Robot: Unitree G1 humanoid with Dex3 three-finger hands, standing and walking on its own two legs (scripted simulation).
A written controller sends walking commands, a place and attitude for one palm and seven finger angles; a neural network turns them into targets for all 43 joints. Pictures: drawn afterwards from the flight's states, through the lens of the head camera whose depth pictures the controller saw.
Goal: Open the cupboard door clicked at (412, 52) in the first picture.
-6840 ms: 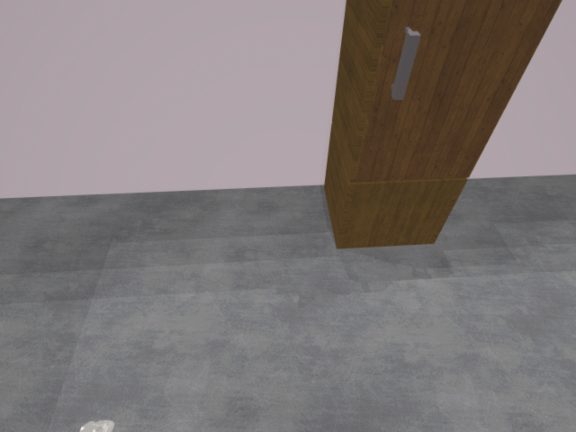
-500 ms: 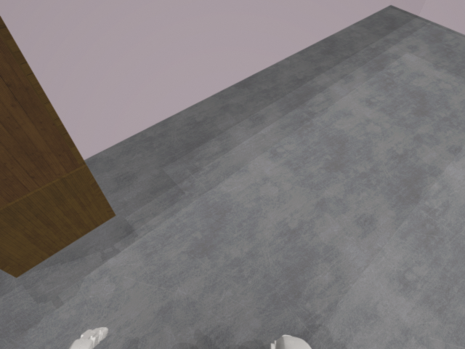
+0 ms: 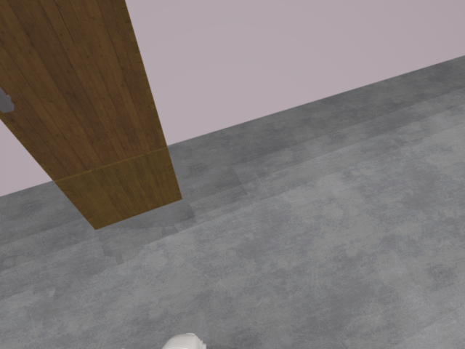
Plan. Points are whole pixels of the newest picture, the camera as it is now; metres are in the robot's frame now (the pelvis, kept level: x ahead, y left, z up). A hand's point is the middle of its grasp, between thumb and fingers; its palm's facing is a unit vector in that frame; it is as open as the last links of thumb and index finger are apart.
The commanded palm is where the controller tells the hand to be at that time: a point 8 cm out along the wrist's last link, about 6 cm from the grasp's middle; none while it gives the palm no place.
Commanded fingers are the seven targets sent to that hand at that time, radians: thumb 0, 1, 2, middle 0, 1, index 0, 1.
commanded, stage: turn to face it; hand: left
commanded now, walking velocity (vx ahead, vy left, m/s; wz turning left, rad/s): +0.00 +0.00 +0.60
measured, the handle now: out of the picture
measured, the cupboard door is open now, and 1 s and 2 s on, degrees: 0 0 0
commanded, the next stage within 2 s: take the last steps up to it in 0.68 s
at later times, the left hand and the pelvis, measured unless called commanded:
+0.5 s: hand out of the picture +0.03 +0.27 -0.15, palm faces +0.28 -0.92 -0.26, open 7.4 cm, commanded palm none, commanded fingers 0.00 0.90 0.90 -0.20 -0.30 -0.20 -0.30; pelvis -0.01 +0.04 +0.00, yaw +15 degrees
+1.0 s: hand out of the picture -0.10 +0.19 -0.16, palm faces +0.50 -0.83 -0.23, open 7.3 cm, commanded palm none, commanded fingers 0.00 0.90 0.90 -0.20 -0.30 -0.20 -0.30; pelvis -0.02 +0.02 +0.00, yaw +26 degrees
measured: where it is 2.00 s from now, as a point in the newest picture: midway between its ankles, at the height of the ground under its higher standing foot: (190, 340)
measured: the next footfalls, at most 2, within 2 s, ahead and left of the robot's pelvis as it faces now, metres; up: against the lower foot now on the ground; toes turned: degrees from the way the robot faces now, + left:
left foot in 0.10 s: +0.04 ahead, +0.14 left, +0.00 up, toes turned +10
right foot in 0.62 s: +0.06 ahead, -0.09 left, +0.00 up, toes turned +15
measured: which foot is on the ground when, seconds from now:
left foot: up 0.00-0.08, down 0.10-0.62, up 0.64-1.00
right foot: down 0.00-0.10, up 0.12-0.60, down 0.62-1.00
